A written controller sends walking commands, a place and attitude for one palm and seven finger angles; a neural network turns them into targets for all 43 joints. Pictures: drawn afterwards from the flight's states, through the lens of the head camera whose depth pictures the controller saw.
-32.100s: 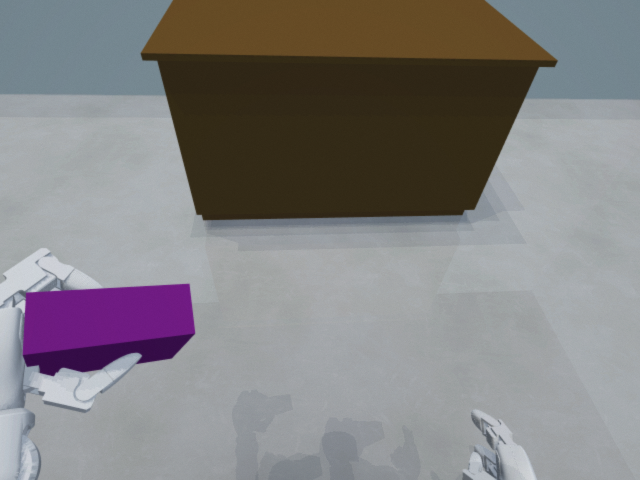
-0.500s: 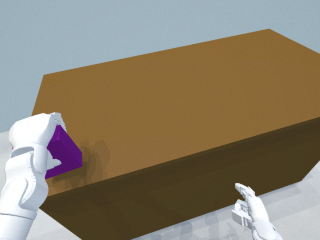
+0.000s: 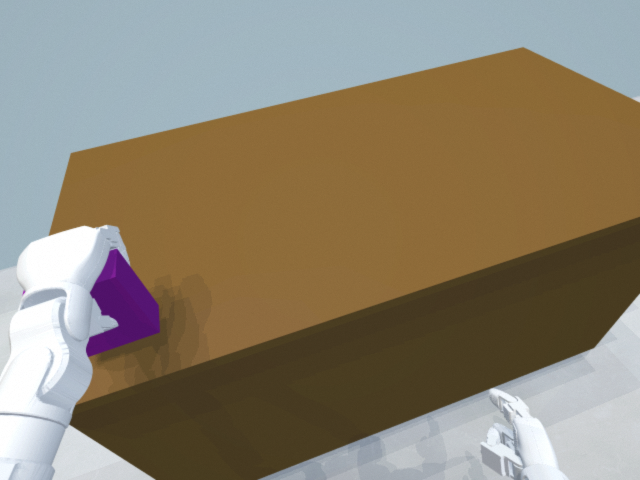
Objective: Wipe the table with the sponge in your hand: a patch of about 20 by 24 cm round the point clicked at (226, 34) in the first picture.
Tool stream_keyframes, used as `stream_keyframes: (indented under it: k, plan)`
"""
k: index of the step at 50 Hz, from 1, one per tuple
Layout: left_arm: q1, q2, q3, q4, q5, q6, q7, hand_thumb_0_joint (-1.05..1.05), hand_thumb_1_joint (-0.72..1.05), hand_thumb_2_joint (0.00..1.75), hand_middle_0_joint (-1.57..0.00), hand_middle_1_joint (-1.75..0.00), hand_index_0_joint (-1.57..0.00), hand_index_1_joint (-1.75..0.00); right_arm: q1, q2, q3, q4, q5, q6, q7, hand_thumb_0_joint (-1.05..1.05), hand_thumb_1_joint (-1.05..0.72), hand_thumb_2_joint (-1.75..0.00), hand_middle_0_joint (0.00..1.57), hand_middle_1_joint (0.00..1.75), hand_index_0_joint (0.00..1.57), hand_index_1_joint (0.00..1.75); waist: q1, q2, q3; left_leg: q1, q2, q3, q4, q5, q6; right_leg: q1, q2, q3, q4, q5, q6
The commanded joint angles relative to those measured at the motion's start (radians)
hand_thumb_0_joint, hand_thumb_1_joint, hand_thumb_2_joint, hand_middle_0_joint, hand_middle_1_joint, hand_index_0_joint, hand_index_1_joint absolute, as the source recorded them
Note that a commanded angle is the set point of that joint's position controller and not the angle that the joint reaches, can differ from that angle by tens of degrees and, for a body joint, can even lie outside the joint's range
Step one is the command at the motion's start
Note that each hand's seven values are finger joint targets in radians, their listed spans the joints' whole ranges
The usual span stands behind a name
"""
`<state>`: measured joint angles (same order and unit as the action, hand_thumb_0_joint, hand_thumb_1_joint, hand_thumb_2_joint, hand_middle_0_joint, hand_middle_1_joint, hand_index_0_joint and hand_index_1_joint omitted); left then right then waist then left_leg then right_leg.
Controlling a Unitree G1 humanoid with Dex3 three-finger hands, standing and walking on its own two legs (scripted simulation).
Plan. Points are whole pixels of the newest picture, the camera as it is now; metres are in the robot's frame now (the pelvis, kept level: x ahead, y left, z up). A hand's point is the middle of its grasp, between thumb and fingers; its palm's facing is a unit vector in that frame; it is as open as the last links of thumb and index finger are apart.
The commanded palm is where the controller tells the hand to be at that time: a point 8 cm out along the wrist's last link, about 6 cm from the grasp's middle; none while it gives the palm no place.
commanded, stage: move the sponge above the wiping area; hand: left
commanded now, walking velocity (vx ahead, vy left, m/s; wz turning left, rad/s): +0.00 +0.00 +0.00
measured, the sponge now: (106, 315) +0.28 +0.33 +0.07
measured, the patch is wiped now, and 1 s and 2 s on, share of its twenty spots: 0.00 0.00 0.00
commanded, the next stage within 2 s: none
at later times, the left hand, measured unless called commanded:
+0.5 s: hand (105, 289) +0.28 +0.31 +0.12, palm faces -0.01 -0.07 -1.00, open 9.4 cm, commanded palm +0.25 +0.31 +0.20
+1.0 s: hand (113, 299) +0.27 +0.29 +0.12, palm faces +0.00 -0.07 -1.00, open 9.4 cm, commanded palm +0.24 +0.30 +0.21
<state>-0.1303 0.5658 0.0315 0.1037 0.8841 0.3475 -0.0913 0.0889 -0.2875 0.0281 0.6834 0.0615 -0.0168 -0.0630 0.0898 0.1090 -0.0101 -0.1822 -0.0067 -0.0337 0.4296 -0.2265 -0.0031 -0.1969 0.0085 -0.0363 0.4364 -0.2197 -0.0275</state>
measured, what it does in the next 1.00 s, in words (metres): stands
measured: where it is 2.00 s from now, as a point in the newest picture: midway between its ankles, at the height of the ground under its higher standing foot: outside the picture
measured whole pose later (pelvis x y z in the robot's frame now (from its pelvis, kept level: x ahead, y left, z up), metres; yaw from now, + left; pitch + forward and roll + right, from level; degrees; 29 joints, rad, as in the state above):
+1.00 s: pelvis +0.00 +0.00 +0.00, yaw +1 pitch -3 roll +0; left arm -0.08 0.54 -0.06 -0.04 0.89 0.31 -0.12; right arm 0.05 -0.26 0.05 0.66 0.05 -0.02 -0.07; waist 0.12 0.11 0.00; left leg -0.15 -0.02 -0.04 0.42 -0.22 0.00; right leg -0.16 0.00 -0.04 0.43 -0.22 -0.02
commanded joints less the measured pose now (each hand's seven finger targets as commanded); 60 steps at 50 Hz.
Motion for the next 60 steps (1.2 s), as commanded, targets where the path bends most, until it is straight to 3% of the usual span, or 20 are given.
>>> stream_keyframes:
  k: [1, 5, 11, 18, 21, 24, 25, 29, 30, 32, 35, 38, 41, 44, 50, 51, 54, 55, 58, 60]
  plan:
    - [-0.287, 0.259, 0.102, -0.278, 0.017, -0.055, 0.017, 0.0, 0.1, 1.3, -1.2, -1.6, -1.2, -1.6, -0.209, -0.076, -0.022, -0.201, -0.002, -0.074, -0.015, 0.0, -0.9, -0.9, 0.2, 0.3, 0.2, 0.3, 0.013, -0.052, -0.233, 0.068, -0.032, 0.013, -0.025, 0.215, 0.052, 0.087, -0.002, 0.01, -0.061, 0.14, -0.021]
    - [-0.359, 0.325, 0.168, -0.347, 0.035, -0.092, 0.059, 0.0, 0.1, 1.3, -1.2, -1.6, -1.2, -1.6, -0.223, -0.068, -0.019, -0.199, -0.004, -0.085, -0.023, 0.0, -0.9, -0.9, 0.2, 0.3, 0.2, 0.3, 0.025, -0.016, -0.23, 0.094, -0.033, -0.002, -0.032, 0.237, 0.046, 0.081, 0.008, 0.034, -0.071, 0.128, -0.035]
    - [-0.415, 0.287, 0.151, -0.215, 0.044, -0.037, 0.117, 0.0, 0.1, 1.3, -1.2, -1.6, -1.2, -1.6, -0.221, -0.073, -0.02, -0.164, -0.007, -0.081, -0.021, 0.0, -0.9, -0.9, 0.2, 0.3, 0.2, 0.3, 0.032, 0.007, -0.234, 0.071, -0.032, 0.009, -0.055, 0.235, 0.031, 0.096, 0.004, 0.01, -0.075, 0.109, -0.043]
    - [-0.324, 0.179, 0.016, -0.191, 0.03, 0.034, 0.017, 0.0, 0.1, 1.3, -1.2, -1.6, -1.2, -1.6, -0.246, -0.079, -0.018, -0.178, 0.004, -0.051, -0.005, 0.0, -0.9, -0.9, 0.2, 0.3, 0.2, 0.3, 0.012, -0.046, -0.222, 0.066, -0.029, 0.005, -0.057, 0.223, 0.035, 0.097, 0.0, -0.001, -0.077, 0.141, -0.029]
    - [-0.309, 0.19, 0.018, -0.226, 0.036, 0.023, -0.018, 0.0, 0.1, 1.3, -1.2, -1.6, -1.2, -1.6, -0.243, -0.074, -0.009, -0.197, 0.003, -0.054, -0.005, 0.0, -0.9, -0.9, 0.2, 0.3, 0.2, 0.3, 0.013, -0.072, -0.228, 0.068, -0.027, 0.004, -0.048, 0.221, 0.044, 0.1, 0.001, -0.001, -0.069, 0.138, -0.031]
    - [-0.315, 0.278, 0.101, -0.279, 0.049, -0.017, -0.012, 0.0, 0.1, 1.3, -1.2, -1.6, -1.2, -1.6, -0.229, -0.076, -0.012, -0.197, -0.004, -0.046, -0.007, 0.0, -0.9, -0.9, 0.2, 0.3, 0.2, 0.3, 0.02, -0.095, -0.238, 0.076, -0.026, 0.001, -0.046, 0.241, 0.046, 0.111, 0.002, 0.006, -0.067, 0.157, -0.027]
    - [-0.335, 0.353, 0.171, -0.312, 0.049, -0.029, 0.001, 0.0, 0.1, 1.3, -1.2, -1.6, -1.2, -1.6, -0.254, -0.075, -0.003, -0.204, -0.004, -0.055, -0.011, 0.0, -0.9, -0.9, 0.2, 0.3, 0.2, 0.3, 0.036, -0.061, -0.246, 0.08, -0.026, -0.005, -0.046, 0.239, 0.045, 0.121, 0.007, 0.035, -0.067, 0.152, -0.038]
    - [-0.35, 0.339, 0.194, -0.333, 0.051, -0.058, 0.059, 0.0, 0.1, 1.3, -1.2, -1.6, -1.2, -1.6, -0.222, -0.064, -0.012, -0.19, -0.012, -0.057, -0.009, 0.0, -0.9, -0.9, 0.2, 0.3, 0.2, 0.3, 0.046, 0.022, -0.251, 0.09, -0.032, 0.0, -0.048, 0.306, 0.035, 0.137, 0.007, 0.016, -0.066, 0.184, -0.043]
    - [-0.352, 0.385, 0.237, -0.341, 0.05, -0.052, 0.074, 0.0, 0.1, 1.3, -1.2, -1.6, -1.2, -1.6, -0.247, -0.064, -0.007, -0.194, -0.01, -0.066, -0.011, 0.0, -0.9, -0.9, 0.2, 0.3, 0.2, 0.3, 0.057, 0.048, -0.244, 0.098, -0.034, -0.004, -0.044, 0.3, 0.035, 0.134, 0.012, 0.048, -0.073, 0.173, -0.054]
    - [-0.348, 0.332, 0.201, -0.261, 0.041, -0.034, 0.087, 0.0, 0.1, 1.3, -1.2, -1.6, -1.2, -1.6, -0.219, -0.066, -0.013, -0.171, -0.009, -0.063, -0.008, 0.0, -0.9, -0.9, 0.2, 0.3, 0.2, 0.3, 0.039, 0.011, -0.231, 0.079, -0.031, 0.006, -0.043, 0.304, 0.029, 0.129, 0.007, 0.021, -0.073, 0.185, -0.045]
    - [-0.328, 0.308, 0.17, -0.293, 0.029, -0.007, 0.069, 0.0, 0.1, 1.3, -1.2, -1.6, -1.2, -1.6, -0.266, -0.068, -0.009, -0.187, 0.002, -0.064, -0.004, 0.0, -0.9, -0.9, 0.2, 0.3, 0.2, 0.3, 0.042, 0.05, -0.234, 0.084, -0.034, 0.003, -0.046, 0.29, 0.03, 0.129, 0.007, 0.036, -0.073, 0.178, -0.049]
    - [-0.24, 0.199, 0.065, -0.294, 0.008, 0.011, 0.025, 0.0, 0.1, 1.3, -1.2, -1.6, -1.2, -1.6, -0.241, -0.076, -0.021, -0.189, 0.0, -0.059, 0.003, 0.0, -0.9, -0.9, 0.2, 0.3, 0.2, 0.3, 0.022, -0.013, -0.231, 0.08, -0.028, 0.002, -0.042, 0.287, 0.035, 0.12, 0.001, 0.002, -0.069, 0.203, -0.033]
    - [-0.183, 0.163, 0.024, -0.32, -0.001, 0.01, -0.014, 0.0, 0.1, 1.3, -1.2, -1.6, -1.2, -1.6, -0.236, -0.073, -0.015, -0.205, 0.001, -0.066, 0.002, 0.0, -0.9, -0.9, 0.2, 0.3, 0.2, 0.3, 0.017, -0.061, -0.218, 0.075, -0.023, 0.0, -0.04, 0.248, 0.045, 0.101, 0.0, 0.0, -0.065, 0.168, -0.03]
    - [-0.233, 0.251, 0.089, -0.339, 0.023, -0.009, -0.014, 0.0, 0.1, 1.3, -1.2, -1.6, -1.2, -1.6, -0.227, -0.082, -0.017, -0.198, 0.0, -0.054, -0.004, 0.0, -0.9, -0.9, 0.2, 0.3, 0.2, 0.3, 0.015, -0.105, -0.196, 0.062, -0.02, -0.008, -0.054, 0.214, 0.043, 0.091, 0.001, 0.003, -0.072, 0.133, -0.022]
    - [-0.403, 0.373, 0.21, -0.384, 0.064, -0.048, 0.082, 0.0, 0.1, 1.3, -1.2, -1.6, -1.2, -1.6, -0.259, -0.063, -0.004, -0.192, -0.008, -0.077, -0.017, 0.0, -0.9, -0.9, 0.2, 0.3, 0.2, 0.3, 0.055, 0.029, -0.248, 0.099, -0.033, -0.014, -0.066, 0.249, 0.033, 0.122, 0.019, 0.047, -0.078, 0.106, -0.057]
    - [-0.404, 0.313, 0.171, -0.357, 0.062, -0.042, 0.096, 0.0, 0.1, 1.3, -1.2, -1.6, -1.2, -1.6, -0.241, -0.055, -0.007, -0.185, -0.014, -0.079, -0.017, 0.0, -0.9, -0.9, 0.2, 0.3, 0.2, 0.3, 0.052, 0.031, -0.271, 0.1, -0.034, -0.001, -0.058, 0.274, 0.032, 0.136, 0.013, 0.019, -0.071, 0.127, -0.054]
    - [-0.337, 0.292, 0.17, -0.264, 0.036, -0.005, 0.105, 0.0, 0.1, 1.3, -1.2, -1.6, -1.2, -1.6, -0.241, -0.067, -0.017, -0.16, -0.007, -0.066, -0.005, 0.0, -0.9, -0.9, 0.2, 0.3, 0.2, 0.3, 0.05, -0.009, -0.23, 0.076, -0.03, 0.004, -0.061, 0.282, 0.024, 0.137, 0.009, 0.02, -0.08, 0.163, -0.044]
    - [-0.342, 0.303, 0.173, -0.263, 0.037, 0.018, 0.098, 0.0, 0.1, 1.3, -1.2, -1.6, -1.2, -1.6, -0.276, -0.069, -0.009, -0.169, 0.0, -0.066, -0.003, 0.0, -0.9, -0.9, 0.2, 0.3, 0.2, 0.3, 0.054, 0.021, -0.221, 0.075, -0.033, 0.004, -0.065, 0.261, 0.023, 0.13, 0.011, 0.047, -0.084, 0.141, -0.051]
    - [-0.28, 0.203, 0.068, -0.207, 0.02, 0.071, 0.05, 0.0, 0.1, 1.3, -1.2, -1.6, -1.2, -1.6, -0.27, -0.079, -0.014, -0.17, 0.002, -0.05, 0.005, 0.0, -0.9, -0.9, 0.2, 0.3, 0.2, 0.3, 0.036, -0.033, -0.19, 0.044, -0.03, 0.014, -0.065, 0.226, 0.027, 0.117, 0.001, 0.012, -0.082, 0.143, -0.034]
    - [-0.249, 0.203, 0.051, -0.234, 0.019, 0.09, 0.006, 0.0, 0.1, 1.3, -1.2, -1.6, -1.2, -1.6, -0.301, -0.077, -0.006, -0.195, 0.014, -0.049, 0.006, 0.0, -0.9, -0.9, 0.2, 0.3, 0.2, 0.3, 0.033, -0.044, -0.181, 0.04, -0.03, 0.011, -0.058, 0.2, 0.033, 0.104, 0.001, 0.034, -0.078, 0.124, -0.034]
